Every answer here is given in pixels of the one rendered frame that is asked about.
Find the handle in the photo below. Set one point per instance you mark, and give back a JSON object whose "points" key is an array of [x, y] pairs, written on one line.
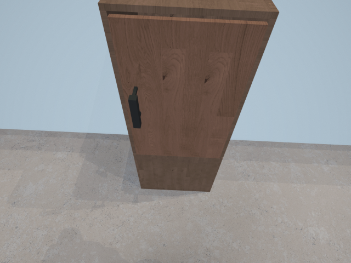
{"points": [[134, 109]]}

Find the cupboard door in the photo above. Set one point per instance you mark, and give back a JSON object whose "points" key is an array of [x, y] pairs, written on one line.
{"points": [[191, 74]]}

